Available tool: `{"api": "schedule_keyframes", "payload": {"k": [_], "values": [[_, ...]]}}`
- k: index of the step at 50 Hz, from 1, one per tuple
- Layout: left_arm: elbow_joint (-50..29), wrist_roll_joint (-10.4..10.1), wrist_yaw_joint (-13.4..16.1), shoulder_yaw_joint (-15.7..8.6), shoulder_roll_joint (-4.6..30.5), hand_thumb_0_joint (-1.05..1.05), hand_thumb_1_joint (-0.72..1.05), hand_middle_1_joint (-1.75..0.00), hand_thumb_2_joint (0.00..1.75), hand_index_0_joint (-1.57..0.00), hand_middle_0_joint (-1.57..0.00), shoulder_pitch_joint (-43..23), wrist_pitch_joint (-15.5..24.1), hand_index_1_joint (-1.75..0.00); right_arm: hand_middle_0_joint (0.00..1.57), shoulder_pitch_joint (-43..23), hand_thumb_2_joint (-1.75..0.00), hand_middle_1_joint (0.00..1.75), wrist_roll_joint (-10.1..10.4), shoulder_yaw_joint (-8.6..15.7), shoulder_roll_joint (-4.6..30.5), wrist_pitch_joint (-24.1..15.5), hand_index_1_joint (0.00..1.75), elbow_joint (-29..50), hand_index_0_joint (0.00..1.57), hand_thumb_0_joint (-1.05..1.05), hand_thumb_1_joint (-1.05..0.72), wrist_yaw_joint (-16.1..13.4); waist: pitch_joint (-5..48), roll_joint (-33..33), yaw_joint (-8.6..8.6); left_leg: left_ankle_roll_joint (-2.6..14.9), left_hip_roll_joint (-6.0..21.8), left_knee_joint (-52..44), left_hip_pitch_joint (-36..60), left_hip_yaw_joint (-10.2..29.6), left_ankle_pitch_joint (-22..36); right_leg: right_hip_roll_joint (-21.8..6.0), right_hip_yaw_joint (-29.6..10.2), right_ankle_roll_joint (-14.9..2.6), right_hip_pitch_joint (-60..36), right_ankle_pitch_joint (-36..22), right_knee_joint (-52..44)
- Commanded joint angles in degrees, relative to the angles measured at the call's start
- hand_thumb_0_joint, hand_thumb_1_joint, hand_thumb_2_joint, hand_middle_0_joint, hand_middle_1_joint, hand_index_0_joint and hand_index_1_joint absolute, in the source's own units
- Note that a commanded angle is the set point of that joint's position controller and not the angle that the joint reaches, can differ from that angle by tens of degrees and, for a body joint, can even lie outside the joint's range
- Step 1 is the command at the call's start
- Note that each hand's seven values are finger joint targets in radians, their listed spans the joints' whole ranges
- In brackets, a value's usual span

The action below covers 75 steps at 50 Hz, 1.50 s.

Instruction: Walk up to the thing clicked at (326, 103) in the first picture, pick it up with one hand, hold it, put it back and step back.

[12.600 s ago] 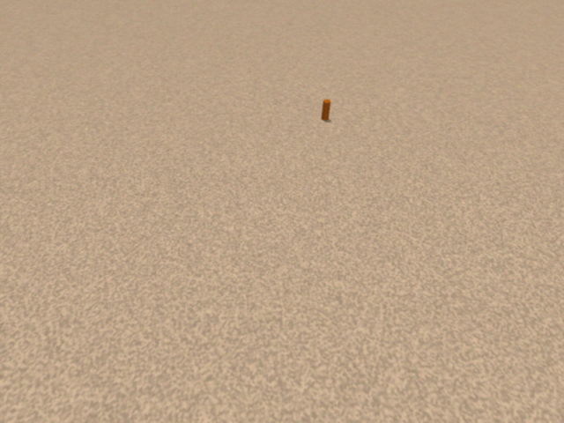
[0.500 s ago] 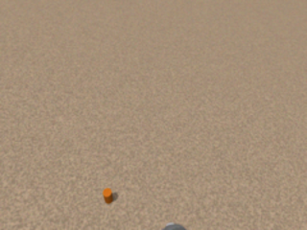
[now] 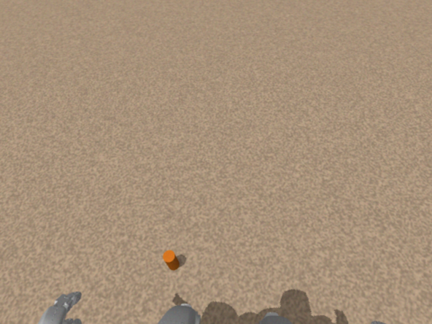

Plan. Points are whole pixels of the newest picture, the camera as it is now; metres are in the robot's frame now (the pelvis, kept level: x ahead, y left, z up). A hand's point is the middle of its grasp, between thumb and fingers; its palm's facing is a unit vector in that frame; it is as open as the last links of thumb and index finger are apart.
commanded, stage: walk up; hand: left
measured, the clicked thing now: (171, 260) +0.42 +0.23 -0.68
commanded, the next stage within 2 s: none
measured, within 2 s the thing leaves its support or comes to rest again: neither
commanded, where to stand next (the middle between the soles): +0.03 -0.01 m, yaw -1 degrees
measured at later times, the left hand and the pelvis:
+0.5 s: hand out of the picture +0.03 +0.27 -0.14, palm faces -0.10 -0.92 -0.37, open 7.4 cm; pelvis -0.03 -0.02 +0.01, yaw -4 degrees
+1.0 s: hand out of the picture +0.05 +0.30 -0.12, palm faces +0.01 -0.86 -0.52, open 7.4 cm; pelvis -0.02 +0.00 -0.01, yaw +2 degrees
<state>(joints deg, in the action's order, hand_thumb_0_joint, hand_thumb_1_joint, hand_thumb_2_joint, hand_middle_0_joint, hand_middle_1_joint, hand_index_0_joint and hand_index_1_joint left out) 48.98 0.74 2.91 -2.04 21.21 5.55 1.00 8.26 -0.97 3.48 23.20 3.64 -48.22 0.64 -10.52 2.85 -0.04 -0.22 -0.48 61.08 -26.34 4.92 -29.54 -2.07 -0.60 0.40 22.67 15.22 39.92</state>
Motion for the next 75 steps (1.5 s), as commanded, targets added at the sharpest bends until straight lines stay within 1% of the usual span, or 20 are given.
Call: {"api": "schedule_keyframes", "payload": {"k": [1, 3, 6, 9, 13, 20, 24, 27, 32, 37, 43, 47, 48, 50, 51, 59, 63, 65, 71, 75], "values": [[-5.55, 0.73, 0.91, -4.46, 16.22, 0.00, 0.90, -0.30, 0.90, -0.20, -0.20, -1.62, -0.49, -0.30, 0.20, 9.09, -0.90, 0.30, 0.74, 3.89, 10.44, -1.56, 0.30, 1.45, 0.20, 0.00, -0.90, -1.04, 16.79, -16.53, 1.40, 0.12, 0.68, -14.95, 6.83, -4.07, 4.13, -11.52, -9.70, -12.40, -8.43, -32.36, -2.00], [-6.04, -0.24, -0.07, -3.47, 13.39, 0.00, 0.90, -0.30, 0.90, -0.20, -0.20, -3.24, -2.26, -0.30, 0.20, 11.43, -0.90, 0.30, 0.01, 4.23, 10.42, -3.08, 0.30, -0.79, 0.20, 0.00, -0.90, -1.61, 15.20, -11.24, 3.16, 0.12, -2.06, -30.45, 13.62, -7.63, 19.94, -4.93, -6.34, -7.79, -2.57, -15.88, 7.69], [-5.45, 0.42, 0.85, -4.18, 13.74, 0.00, 0.90, -0.30, 0.90, -0.20, -0.20, -3.28, -3.71, -0.30, 0.20, 6.53, -0.90, 0.30, -0.02, 6.60, 23.57, -4.01, 0.30, 2.59, 0.20, 0.00, -0.90, -1.89, 13.58, 5.09, 3.49, 19.10, 28.31, -39.68, 7.67, 34.95, 34.33, 7.15, -13.14, -2.37, 8.52, 25.25, 32.57], [-2.73, -0.08, -0.67, -5.27, 15.10, 0.00, 0.90, -0.30, 0.90, -0.20, -0.20, 3.39, -3.98, -0.30, 0.20, 2.16, -0.90, 0.30, -0.39, 5.19, 17.91, -5.83, 0.30, 2.52, 0.20, 0.00, -0.90, -3.76, 11.44, -0.87, -1.53, 12.01, 18.44, -34.24, 15.06, 17.58, 24.96, 5.44, -15.02, -2.19, 14.03, 12.41, 37.26], [-3.13, 1.55, -5.34, -6.19, 16.90, 0.00, 0.90, -0.30, 0.90, -0.20, -0.20, 5.20, -2.50, -0.30, 0.20, 9.35, -0.90, 0.30, -0.42, 6.13, 18.35, -8.07, 0.30, 1.68, 0.20, 0.00, -0.90, -2.71, 13.52, 5.66, 2.17, 10.86, 16.07, -41.56, 27.45, 19.62, -12.24, 3.42, -9.52, -0.70, 18.73, 8.69, 27.12], [-2.96, 0.99, -6.92, -6.12, 16.13, 0.00, 0.90, -0.30, 0.90, -0.20, -0.20, 7.07, 0.45, -0.30, 0.20, 9.99, -0.90, 0.30, -1.45, 5.32, 18.90, -7.63, 0.30, 4.65, 0.20, 0.00, -0.90, 0.37, 4.25, 13.37, 2.64, 12.95, 15.67, -46.12, 12.18, 11.41, -10.49, 1.41, 0.98, -0.23, 3.66, 17.03, 6.06], [2.75, 0.62, -5.53, -7.21, 14.91, 0.00, 0.90, -0.30, 0.90, -0.20, -0.20, 24.63, 1.64, -0.30, 0.20, 4.20, -0.90, 0.30, -1.73, 4.32, 14.96, -5.47, 0.30, 6.63, 0.20, 0.00, -0.90, 0.72, 8.42, 5.23, -6.61, 7.75, 7.53, -27.86, -2.33, 0.28, -7.46, 3.45, 5.38, -2.00, -22.83, 4.90, -13.02], [-1.81, 2.07, -3.19, -8.08, 24.62, 0.00, 0.90, -0.30, 0.90, -0.20, -0.20, 19.38, 3.00, -0.30, 0.20, 2.39, -0.90, 0.30, 0.50, 2.98, 12.50, -4.65, 0.30, 8.83, 0.20, 0.00, -0.90, -0.38, -0.44, -9.04, -6.08, 2.05, -1.26, 3.71, -21.63, 8.74, -1.07, -23.47, -42.72, -10.29, -11.67, 48.51, -35.86], [-0.96, 0.24, -0.09, -6.86, 20.84, 0.00, 0.90, -0.30, 0.90, -0.20, -0.20, 14.00, 5.88, -0.30, 0.20, 16.11, -0.90, 0.30, -1.05, 4.74, 13.38, -2.32, 0.30, 2.52, 0.20, 0.00, -0.90, 2.42, -0.09, -2.92, 1.99, -0.54, 1.27, 2.65, -7.99, 10.45, 14.66, -14.42, -13.77, -4.20, -6.32, 7.00, -27.22], [-2.86, -0.35, 1.99, -5.82, 17.01, 0.00, 0.90, -0.30, 0.90, -0.20, -0.20, 10.26, 4.68, -0.30, 0.20, 13.83, -0.90, 0.30, -0.69, 4.04, 11.28, -0.09, 0.30, 4.72, 0.20, 0.00, -0.90, 1.97, 2.66, -11.12, 1.55, -0.80, -2.24, 5.45, -2.35, 6.87, 13.32, -14.38, -2.18, -7.96, -4.30, -39.43, -16.05], [-3.60, 0.62, 0.55, -5.87, 17.67, 0.00, 0.90, -0.30, 0.90, -0.20, -0.20, 13.59, 3.20, -0.30, 0.20, 6.65, -0.90, 0.30, 0.16, 3.86, 10.92, -1.10, 0.30, 6.45, 0.20, 0.00, -0.90, 0.68, 8.81, -16.53, -3.45, 0.06, 0.63, -10.68, -2.31, -0.06, 9.04, -14.00, -2.20, -11.58, -16.20, -30.01, -9.13], [-5.35, 0.47, -0.57, -4.95, 18.38, 0.00, 0.90, -0.30, 0.90, -0.20, -0.20, 12.07, 2.38, -0.30, 0.20, 9.66, -0.90, 0.30, -0.74, 4.14, 10.23, -3.33, 0.30, 4.86, 0.20, 0.00, -0.90, 1.46, 12.43, -14.96, 0.11, 2.21, -1.76, -28.93, 11.76, -7.54, 8.61, -13.34, -1.84, -11.05, -9.30, -15.69, -1.37], [-5.28, 0.37, -0.75, -3.97, 15.77, 0.00, 0.90, -0.30, 0.90, -0.20, -0.20, 13.94, 2.11, -0.30, 0.20, 12.98, -0.90, 0.30, -1.34, 4.79, 11.31, -4.10, 0.30, 3.47, 0.20, 0.00, -0.90, 1.39, 14.06, -7.33, 1.68, 3.38, -2.51, -34.99, 18.94, -4.65, 6.30, -10.33, 0.14, -9.18, -5.13, -8.66, 8.61], [-7.07, -0.29, -0.48, -2.73, 13.09, 0.00, 0.90, -0.30, 0.90, -0.20, -0.20, 12.14, 2.37, -0.30, 0.20, 15.08, -0.90, 0.30, -1.47, 7.45, 22.11, -4.74, 0.30, 5.85, 0.20, 0.00, -0.90, 1.57, 13.61, 13.95, 4.95, 15.93, 19.01, -43.43, 25.75, 34.50, -2.54, 1.44, 4.33, -3.31, 18.63, 22.88, 23.63], [-6.58, 0.61, 0.28, -3.74, 17.65, 0.00, 0.90, -0.30, 0.90, -0.20, -0.20, 6.24, 2.77, -0.30, 0.20, 16.42, -0.90, 0.30, -0.60, 7.62, 22.00, -4.55, 0.30, 5.17, 0.20, 0.00, -0.90, 1.78, 8.33, 8.00, 6.36, 20.32, 22.09, -45.08, 17.69, 38.63, -5.00, -1.35, -3.14, -3.26, 18.04, 22.94, 25.61], [-2.00, -0.99, -1.12, -3.55, 11.26, 0.00, 0.90, -0.30, 0.90, -0.20, -0.20, 9.83, 1.30, -0.30, 0.20, 4.64, -0.90, 0.30, 0.84, 2.68, 13.16, -5.28, 0.30, 5.20, 0.20, 0.00, -0.90, -1.53, 9.04, 8.65, -0.55, 11.10, 12.47, -27.87, 8.16, 5.90, 53.99, 0.91, 2.19, -1.47, -3.62, 4.19, 6.72], [-2.13, 0.19, -0.70, -4.35, 15.65, 0.00, 0.90, -0.30, 0.90, -0.20, -0.20, 8.90, 0.65, -0.30, 0.20, 3.35, -0.90, 0.30, 2.53, 2.09, 11.24, -2.95, 0.30, 5.15, 0.20, 0.00, -0.90, -2.13, 13.50, 1.39, -1.41, 5.05, 7.01, -17.92, 5.41, 3.28, 36.99, -3.24, -3.90, -4.34, -11.63, -22.93, -6.06], [-3.16, -0.69, -1.21, -5.09, 20.19, 0.00, 0.90, -0.30, 0.90, -0.20, -0.20, 5.68, 0.01, -0.30, 0.20, 5.11, -0.90, 0.30, 2.51, 2.16, 9.92, -1.72, 0.30, 3.83, 0.20, 0.00, -0.90, -3.07, 14.66, -14.47, -1.19, 2.12, -3.63, 2.95, 3.53, -3.86, -2.43, -21.88, -24.54, -17.78, -6.10, -35.41, -14.00], [-2.98, 2.27, -1.17, -3.93, 14.93, 0.00, 0.90, -0.30, 0.90, -0.20, -0.20, 3.23, 0.17, -0.30, 0.20, 9.64, -0.90, 0.30, 1.27, 2.18, 10.41, -2.73, 0.30, -0.93, 0.20, 0.00, -0.90, -1.06, 15.75, -11.96, -0.80, 1.22, 0.17, -6.63, 3.11, -4.15, -1.94, -9.29, -14.11, -10.98, -7.05, 20.90, -16.37], [-2.24, 1.51, -2.71, -4.26, 15.89, 0.00, 0.90, -0.30, 0.90, -0.20, -0.20, 6.07, -1.28, -0.30, 0.20, 14.28, -0.90, 0.30, -0.86, 3.04, 11.30, -4.32, 0.30, -4.05, 0.20, 0.00, -0.90, -0.53, 13.21, -8.80, 1.37, 2.60, -2.50, -37.09, 19.40, -8.03, 2.15, -8.52, -12.41, -8.02, 2.26, 27.41, -11.29]]}}
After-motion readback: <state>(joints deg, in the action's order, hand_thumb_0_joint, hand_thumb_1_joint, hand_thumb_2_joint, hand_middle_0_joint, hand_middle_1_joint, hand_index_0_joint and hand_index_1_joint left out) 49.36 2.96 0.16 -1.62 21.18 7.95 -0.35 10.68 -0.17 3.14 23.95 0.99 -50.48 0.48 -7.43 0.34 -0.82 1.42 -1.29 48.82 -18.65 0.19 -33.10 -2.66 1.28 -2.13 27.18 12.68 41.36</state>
